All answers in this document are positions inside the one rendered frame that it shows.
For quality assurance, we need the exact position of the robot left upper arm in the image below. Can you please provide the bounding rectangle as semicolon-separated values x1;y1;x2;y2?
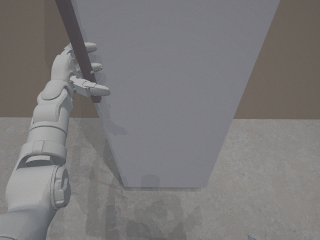
0;165;71;240

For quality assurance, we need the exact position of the robot left hand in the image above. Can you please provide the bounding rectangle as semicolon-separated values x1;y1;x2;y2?
51;42;111;97

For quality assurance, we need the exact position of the fridge door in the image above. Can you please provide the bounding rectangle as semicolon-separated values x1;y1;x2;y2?
71;0;280;188

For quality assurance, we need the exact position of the handle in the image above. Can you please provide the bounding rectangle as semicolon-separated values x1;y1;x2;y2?
55;0;102;103

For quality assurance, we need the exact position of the left robot forearm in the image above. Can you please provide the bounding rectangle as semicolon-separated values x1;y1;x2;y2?
5;79;74;210

